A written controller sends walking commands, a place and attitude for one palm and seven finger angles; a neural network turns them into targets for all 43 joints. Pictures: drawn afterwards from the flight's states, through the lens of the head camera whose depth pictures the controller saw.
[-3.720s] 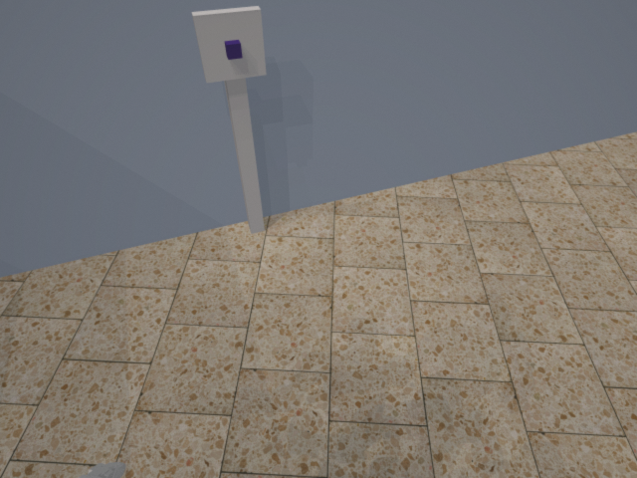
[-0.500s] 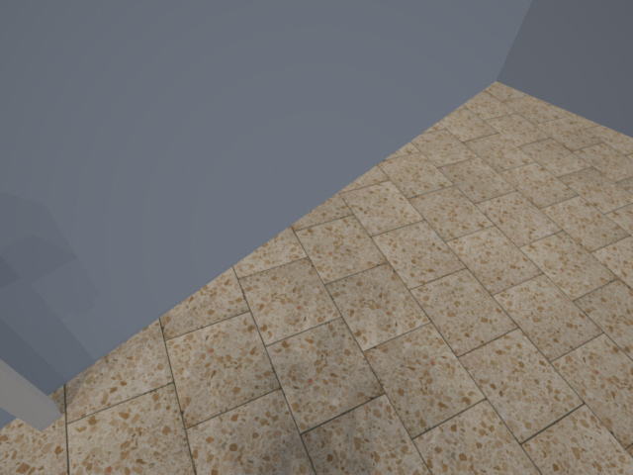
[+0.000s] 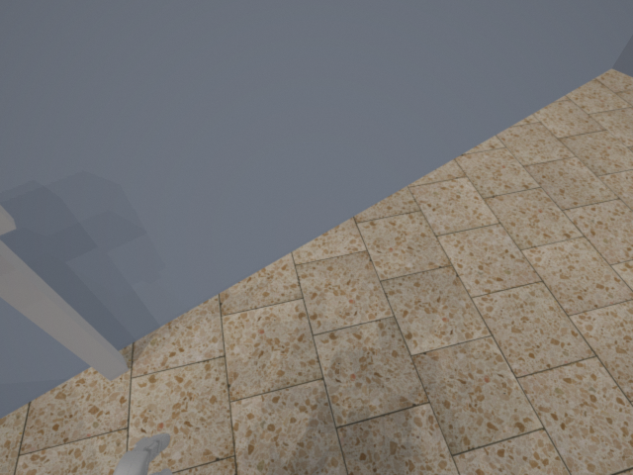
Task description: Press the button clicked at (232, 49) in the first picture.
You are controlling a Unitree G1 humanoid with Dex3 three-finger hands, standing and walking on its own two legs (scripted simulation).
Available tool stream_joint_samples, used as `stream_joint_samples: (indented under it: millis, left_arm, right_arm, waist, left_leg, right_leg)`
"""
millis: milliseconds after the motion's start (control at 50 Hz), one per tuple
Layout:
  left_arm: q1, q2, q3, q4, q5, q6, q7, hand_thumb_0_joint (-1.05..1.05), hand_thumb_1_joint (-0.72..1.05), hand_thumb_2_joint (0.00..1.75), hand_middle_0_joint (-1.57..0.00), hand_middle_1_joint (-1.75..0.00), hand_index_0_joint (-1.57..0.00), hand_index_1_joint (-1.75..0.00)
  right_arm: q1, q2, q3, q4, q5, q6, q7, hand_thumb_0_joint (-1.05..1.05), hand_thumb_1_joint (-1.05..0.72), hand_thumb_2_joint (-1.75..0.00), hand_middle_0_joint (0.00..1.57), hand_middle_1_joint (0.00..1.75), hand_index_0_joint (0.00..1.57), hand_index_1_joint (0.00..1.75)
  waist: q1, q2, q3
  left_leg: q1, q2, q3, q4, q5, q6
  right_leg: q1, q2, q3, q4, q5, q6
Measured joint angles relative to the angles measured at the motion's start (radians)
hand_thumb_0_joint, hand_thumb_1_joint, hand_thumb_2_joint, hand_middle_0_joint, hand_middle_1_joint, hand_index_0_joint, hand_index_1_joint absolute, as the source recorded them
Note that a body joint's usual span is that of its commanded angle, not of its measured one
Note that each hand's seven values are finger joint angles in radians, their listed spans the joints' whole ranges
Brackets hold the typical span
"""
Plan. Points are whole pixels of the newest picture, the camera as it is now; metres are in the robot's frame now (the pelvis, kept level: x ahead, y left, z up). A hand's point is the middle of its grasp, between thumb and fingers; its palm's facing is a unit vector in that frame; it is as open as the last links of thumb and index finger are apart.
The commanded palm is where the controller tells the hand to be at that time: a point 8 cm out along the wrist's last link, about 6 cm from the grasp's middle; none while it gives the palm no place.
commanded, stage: turn to face it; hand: left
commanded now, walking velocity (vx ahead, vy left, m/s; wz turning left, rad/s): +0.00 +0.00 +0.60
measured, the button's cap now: out of the picture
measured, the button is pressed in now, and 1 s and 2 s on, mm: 0 0 0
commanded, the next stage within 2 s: take the last steps up to it in 0.90 s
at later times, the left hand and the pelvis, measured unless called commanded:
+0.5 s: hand out of the picture -0.07 +0.22 -0.18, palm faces +0.38 -0.89 -0.26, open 7.3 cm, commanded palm none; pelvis -0.02 +0.01 -0.01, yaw +20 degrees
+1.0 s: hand out of the picture -0.03 +0.19 -0.14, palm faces +0.51 -0.82 -0.26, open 7.3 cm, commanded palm none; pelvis -0.01 -0.02 +0.00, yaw +31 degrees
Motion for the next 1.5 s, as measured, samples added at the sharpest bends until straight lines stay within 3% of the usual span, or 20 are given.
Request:
stream_joint_samples:
  millis: [40, 100, 200, 340, 400, 460, 520, 580, 740, 820, 880, 940, 1000, 1040, 1140, 1280, 1320, 1380, 1440, 1500]
  left_arm:
    - [0.009, -0.002, -0.007, -0.019, 0.006, -0.015, 0.001, 0.00, 0.91, 0.90, -0.20, -0.30, -0.20, -0.30]
    - [0.027, -0.019, -0.024, -0.024, 0.011, -0.010, 0.002, 0.00, 0.91, 0.90, -0.20, -0.30, -0.20, -0.30]
    - [0.062, -0.029, -0.035, -0.013, 0.014, -0.016, 0.002, 0.00, 0.91, 0.90, -0.20, -0.30, -0.21, -0.30]
    - [0.103, -0.023, -0.041, 0.003, 0.022, -0.020, -0.007, 0.00, 0.91, 0.90, -0.20, -0.30, -0.21, -0.30]
    - [0.124, -0.003, -0.033, 0.016, 0.024, -0.015, -0.009, 0.00, 0.91, 0.90, -0.20, -0.30, -0.21, -0.30]
    - [0.155, 0.026, -0.017, 0.030, 0.016, -0.004, -0.011, 0.00, 0.90, 0.90, -0.20, -0.30, -0.21, -0.30]
    - [0.150, 0.065, 0.002, 0.055, 0.013, 0.030, -0.005, 0.01, 0.91, 0.90, -0.20, -0.30, -0.21, -0.30]
    - [0.135, 0.078, 0.011, 0.071, 0.011, 0.039, -0.004, 0.01, 0.91, 0.90, -0.20, -0.30, -0.20, -0.30]
    - [0.092, 0.054, 0.000, 0.039, 0.008, 0.028, -0.013, 0.01, 0.91, 0.90, -0.20, -0.30, -0.20, -0.30]
    - [0.073, 0.025, -0.013, 0.027, 0.005, 0.016, -0.011, 0.01, 0.91, 0.90, -0.20, -0.30, -0.20, -0.30]
    - [0.075, 0.004, -0.025, 0.018, 0.005, -0.010, -0.009, 0.00, 0.91, 0.90, -0.20, -0.30, -0.20, -0.30]
    - [0.075, -0.029, -0.041, 0.022, 0.014, -0.029, -0.007, 0.00, 0.91, 0.90, -0.20, -0.30, -0.20, -0.30]
    - [0.085, -0.050, -0.047, 0.025, 0.015, -0.028, -0.004, 0.00, 0.91, 0.90, -0.20, -0.30, -0.21, -0.30]
    - [0.092, -0.057, -0.047, 0.035, 0.017, -0.028, -0.002, 0.00, 0.91, 0.90, -0.20, -0.30, -0.21, -0.30]
    - [0.126, -0.057, -0.040, 0.070, 0.023, -0.043, -0.005, 0.00, 0.91, 0.90, -0.20, -0.30, -0.21, -0.30]
    - [0.215, -0.015, -0.022, 0.153, 0.026, -0.045, -0.015, 0.00, 0.91, 0.90, -0.20, -0.30, -0.21, -0.30]
    - [0.244, -0.006, -0.017, 0.181, 0.019, -0.031, -0.018, 0.00, 0.91, 0.90, -0.20, -0.30, -0.21, -0.30]
    - [0.263, 0.005, -0.011, 0.220, 0.023, 0.002, -0.021, 0.01, 0.91, 0.90, -0.20, -0.30, -0.20, -0.30]
    - [0.249, 0.005, -0.010, 0.234, 0.025, -0.001, -0.034, 0.01, 0.91, 0.90, -0.20, -0.30, -0.20, -0.30]
    - [0.217, -0.004, -0.013, 0.223, 0.023, -0.014, -0.039, 0.01, 0.91, 0.90, -0.20, -0.30, -0.20, -0.30]
  right_arm:
    - [0.003, -0.011, -0.009, -0.006, 0.007, 0.009, 0.002, 0.01, -0.90, -0.90, 0.20, 0.30, 0.20, 0.30]
    - [0.001, -0.031, -0.022, -0.006, 0.000, 0.025, 0.006, 0.01, -0.91, -0.90, 0.20, 0.30, 0.20, 0.30]
    - [-0.009, -0.045, -0.022, -0.014, -0.001, 0.030, 0.021, 0.01, -0.91, -0.90, 0.20, 0.30, 0.19, 0.30]
    - [-0.064, -0.045, -0.005, -0.008, 0.006, 0.042, 0.026, 0.01, -0.91, -0.90, 0.19, 0.30, 0.19, 0.30]
    - [-0.099, -0.042, 0.007, -0.017, 0.010, 0.034, 0.026, 0.01, -0.91, -0.90, 0.19, 0.30, 0.19, 0.30]
    - [-0.119, -0.043, 0.017, -0.043, 0.009, 0.009, 0.027, 0.01, -0.91, -0.90, 0.19, 0.30, 0.19, 0.30]
    - [-0.142, -0.023, 0.026, -0.055, 0.011, -0.019, 0.020, 0.01, -0.91, -0.90, 0.20, 0.30, 0.20, 0.30]
    - [-0.138, -0.010, 0.036, -0.061, 0.009, -0.028, 0.004, 0.00, -0.91, -0.90, 0.20, 0.30, 0.20, 0.30]
    - [-0.108, 0.011, 0.047, -0.041, 0.005, -0.018, 0.001, 0.00, -0.90, -0.90, 0.20, 0.30, 0.20, 0.30]
    - [-0.086, 0.017, 0.044, -0.026, 0.001, -0.011, 0.001, 0.00, -0.90, -0.90, 0.20, 0.30, 0.20, 0.30]
    - [-0.065, 0.014, 0.037, -0.013, 0.007, -0.006, 0.001, 0.00, -0.90, -0.90, 0.20, 0.30, 0.20, 0.30]
    - [-0.049, 0.002, 0.022, 0.006, 0.013, 0.010, 0.000, 0.01, -0.91, -0.90, 0.20, 0.30, 0.20, 0.30]
    - [-0.034, -0.005, 0.012, 0.031, 0.010, 0.026, 0.005, 0.01, -0.91, -0.90, 0.20, 0.30, 0.20, 0.30]
    - [-0.024, -0.006, 0.009, 0.045, 0.007, 0.027, 0.008, 0.01, -0.91, -0.90, 0.20, 0.30, 0.20, 0.30]
    - [0.005, 0.004, 0.012, 0.075, -0.001, 0.025, 0.017, 0.01, -0.91, -0.90, 0.20, 0.30, 0.19, 0.30]
    - [0.014, 0.029, 0.027, 0.080, 0.000, -0.012, 0.023, 0.01, -0.91, -0.90, 0.19, 0.30, 0.19, 0.30]
    - [0.022, 0.032, 0.031, 0.072, 0.000, -0.040, 0.014, 0.01, -0.91, -0.90, 0.20, 0.30, 0.19, 0.30]
    - [0.041, 0.058, 0.043, 0.075, -0.004, -0.067, -0.002, 0.00, -0.91, -0.90, 0.20, 0.30, 0.20, 0.30]
    - [0.083, 0.082, 0.057, 0.097, 0.000, -0.085, -0.016, 0.00, -0.91, -0.90, 0.20, 0.30, 0.20, 0.30]
    - [0.125, 0.104, 0.067, 0.133, 0.006, -0.096, -0.024, 0.00, -0.91, -0.90, 0.20, 0.30, 0.20, 0.30]
  waist:
    - [0.010, 0.000, -0.009]
    - [0.007, 0.016, -0.009]
    - [0.004, -0.004, 0.004]
    - [0.037, -0.037, 0.040]
    - [0.061, -0.053, 0.052]
    - [0.071, -0.062, 0.044]
    - [0.084, -0.096, 0.057]
    - [0.083, -0.088, 0.055]
    - [0.068, -0.058, 0.035]
    - [0.051, -0.037, 0.026]
    - [0.046, -0.020, 0.014]
    - [0.035, 0.012, 0.014]
    - [0.036, 0.015, 0.008]
    - [0.036, 0.012, 0.005]
    - [0.051, -0.012, -0.010]
    - [0.089, -0.058, -0.034]
    - [0.084, -0.055, -0.045]
    - [0.074, -0.071, -0.046]
    - [0.061, -0.070, -0.043]
    - [0.061, -0.068, -0.033]
  left_leg:
    - [-0.040, -0.014, -0.006, 0.077, -0.070, -0.022]
    - [-0.131, -0.001, 0.048, 0.374, -0.249, -0.049]
    - [-0.176, 0.072, 0.126, 0.637, -0.207, -0.092]
    - [-0.062, 0.124, 0.169, 0.434, -0.270, -0.108]
    - [0.010, 0.121, 0.198, 0.285, -0.278, -0.094]
    - [0.101, 0.115, 0.223, 0.071, -0.148, -0.057]
    - [0.080, 0.094, 0.214, 0.116, -0.182, -0.005]
    - [0.103, 0.091, 0.187, 0.076, -0.163, 0.000]
    - [0.144, 0.065, 0.131, -0.018, -0.102, 0.004]
    - [0.134, 0.057, 0.108, -0.001, -0.106, -0.009]
    - [0.104, 0.050, 0.096, 0.059, -0.133, -0.027]
    - [0.023, 0.045, 0.084, 0.285, -0.294, -0.043]
    - [-0.052, 0.053, 0.101, 0.528, -0.289, -0.056]
    - [-0.066, 0.071, 0.113, 0.585, -0.258, -0.066]
    - [-0.017, 0.119, 0.150, 0.469, -0.246, -0.077]
    - [0.122, 0.136, 0.223, 0.110, -0.232, -0.048]
    - [0.165, 0.135, 0.229, 0.012, -0.170, -0.032]
    - [0.189, 0.122, 0.246, 0.019, -0.171, -0.005]
    - [0.251, 0.109, 0.248, -0.065, -0.153, 0.001]
    - [0.313, 0.091, 0.252, -0.149, -0.128, 0.009]
  right_leg:
    - [0.048, -0.004, -0.005, -0.121, 0.083, -0.029]
    - [0.066, -0.020, -0.051, -0.108, 0.082, -0.070]
    - [0.120, -0.066, -0.113, -0.159, 0.091, -0.076]
    - [0.124, -0.130, -0.199, -0.138, 0.071, -0.059]
    - [0.109, -0.155, -0.230, -0.101, 0.052, -0.042]
    - [0.067, -0.181, -0.258, -0.004, 0.010, -0.016]
    - [-0.047, -0.160, -0.144, 0.264, -0.158, 0.011]
    - [-0.123, -0.121, -0.087, 0.423, -0.124, 0.023]
    - [-0.126, -0.084, -0.046, 0.298, -0.043, 0.029]
    - [-0.050, -0.053, -0.049, 0.126, -0.039, 0.017]
    - [0.043, -0.036, -0.065, -0.079, 0.098, -0.010]
    - [0.052, -0.037, -0.102, -0.071, 0.092, -0.082]
    - [0.079, -0.050, -0.126, -0.110, 0.099, -0.093]
    - [0.094, -0.057, -0.139, -0.136, 0.114, -0.091]
    - [0.122, -0.074, -0.169, -0.191, 0.138, -0.083]
    - [0.126, -0.103, -0.186, -0.195, 0.132, -0.051]
    - [0.099, -0.105, -0.183, -0.120, 0.065, -0.040]
    - [0.004, -0.090, -0.119, 0.133, -0.064, -0.052]
    - [-0.095, -0.084, -0.096, 0.319, 0.005, -0.054]
    - [-0.167, -0.093, -0.086, 0.373, 0.084, -0.042]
